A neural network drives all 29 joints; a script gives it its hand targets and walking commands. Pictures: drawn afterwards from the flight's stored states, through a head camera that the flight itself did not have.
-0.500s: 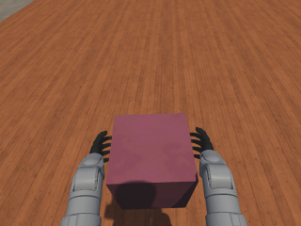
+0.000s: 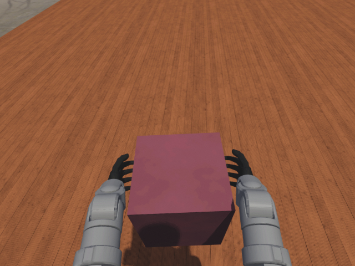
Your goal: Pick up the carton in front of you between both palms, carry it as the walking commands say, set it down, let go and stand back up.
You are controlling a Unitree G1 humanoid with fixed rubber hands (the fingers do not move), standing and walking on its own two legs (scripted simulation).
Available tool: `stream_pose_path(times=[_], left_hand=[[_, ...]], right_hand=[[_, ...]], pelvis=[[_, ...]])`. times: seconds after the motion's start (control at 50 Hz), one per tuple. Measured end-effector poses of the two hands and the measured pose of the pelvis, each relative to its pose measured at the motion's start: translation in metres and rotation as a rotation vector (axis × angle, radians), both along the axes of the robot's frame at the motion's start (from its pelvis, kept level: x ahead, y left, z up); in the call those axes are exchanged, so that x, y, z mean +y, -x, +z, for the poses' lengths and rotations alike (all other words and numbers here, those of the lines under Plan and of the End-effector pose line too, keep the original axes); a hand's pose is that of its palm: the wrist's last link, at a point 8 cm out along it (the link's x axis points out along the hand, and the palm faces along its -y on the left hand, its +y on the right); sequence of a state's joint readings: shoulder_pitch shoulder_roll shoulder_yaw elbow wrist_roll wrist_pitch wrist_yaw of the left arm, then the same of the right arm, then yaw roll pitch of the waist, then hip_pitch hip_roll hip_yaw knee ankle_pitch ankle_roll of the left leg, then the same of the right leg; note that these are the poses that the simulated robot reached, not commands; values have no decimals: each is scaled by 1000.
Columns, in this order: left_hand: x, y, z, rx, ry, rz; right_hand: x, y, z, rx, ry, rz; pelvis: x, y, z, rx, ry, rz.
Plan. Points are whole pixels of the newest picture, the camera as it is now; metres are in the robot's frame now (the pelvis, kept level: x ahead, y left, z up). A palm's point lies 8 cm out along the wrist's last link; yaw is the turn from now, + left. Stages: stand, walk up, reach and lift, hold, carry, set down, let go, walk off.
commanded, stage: hold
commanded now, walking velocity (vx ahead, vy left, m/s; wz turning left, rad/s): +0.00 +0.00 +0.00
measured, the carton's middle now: (180, 192) +0.30 +0.00 -0.05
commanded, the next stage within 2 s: set down in 0.12 s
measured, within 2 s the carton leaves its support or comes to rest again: neither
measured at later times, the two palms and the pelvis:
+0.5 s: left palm (120, 186) +0.31 +0.15 -0.02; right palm (232, 176) +0.33 -0.14 -0.03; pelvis -0.01 +0.00 -0.02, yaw +1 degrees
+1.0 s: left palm (139, 200) +0.37 +0.14 -0.22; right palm (224, 194) +0.39 -0.15 -0.23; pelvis -0.04 +0.00 -0.14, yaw +1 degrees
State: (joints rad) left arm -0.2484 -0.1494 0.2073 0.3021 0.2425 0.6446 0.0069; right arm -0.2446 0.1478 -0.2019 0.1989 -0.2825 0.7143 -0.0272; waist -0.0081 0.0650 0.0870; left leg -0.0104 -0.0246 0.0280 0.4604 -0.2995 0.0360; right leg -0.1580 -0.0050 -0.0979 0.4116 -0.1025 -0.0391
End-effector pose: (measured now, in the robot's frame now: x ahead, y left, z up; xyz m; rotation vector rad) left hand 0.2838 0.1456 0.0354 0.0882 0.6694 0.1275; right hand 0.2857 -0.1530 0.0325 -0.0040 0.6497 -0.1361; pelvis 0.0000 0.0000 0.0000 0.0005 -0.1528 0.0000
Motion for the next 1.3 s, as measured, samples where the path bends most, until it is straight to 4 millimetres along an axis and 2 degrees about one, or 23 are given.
stream_pose_path(times=[0.26,0.42,0.54,0.66,0.76,0.82,0.96,1.08,1.2,1.3], left_hand=[[5,-7,-5,7,7,20],[6,-22,-33,36,26,57],[9,-34,-71,52,-2,89],[13,-46,-129,47,-13,104],[14,-57,-187,38,-6,101],[12,-67,-212,11,6,96],[3,-85,-249,-16,51,101],[-7,-102,-274,-6,51,106],[-5,-108,-304,13,51,141],[2,-113,-337,28,52,166]], right_hand=[[5,-12,-4,7,-1,15],[7,-32,-33,33,-35,8],[11,-56,-75,48,-36,55],[15,-73,-137,41,-13,98],[15,-82,-194,33,-9,95],[13,-89,-220,7,-14,78],[3,-101,-254,-22,-12,65],[-7,-121,-276,-14,-5,73],[-4,-138,-306,7,-8,98],[3,-148,-340,25,-16,115]], pelvis=[[0,-6,0,17,4,0],[-1,2,-8,55,0,3],[-4,11,-21,157,-10,15],[-7,15,-43,342,-18,15],[-6,20,-72,539,-25,-3],[-4,23,-93,634,-27,-3],[3,32,-132,736,-33,2],[7,40,-163,763,-49,-8],[3,43,-189,818,-74,-13],[0,46,-214,855,-73,4]])
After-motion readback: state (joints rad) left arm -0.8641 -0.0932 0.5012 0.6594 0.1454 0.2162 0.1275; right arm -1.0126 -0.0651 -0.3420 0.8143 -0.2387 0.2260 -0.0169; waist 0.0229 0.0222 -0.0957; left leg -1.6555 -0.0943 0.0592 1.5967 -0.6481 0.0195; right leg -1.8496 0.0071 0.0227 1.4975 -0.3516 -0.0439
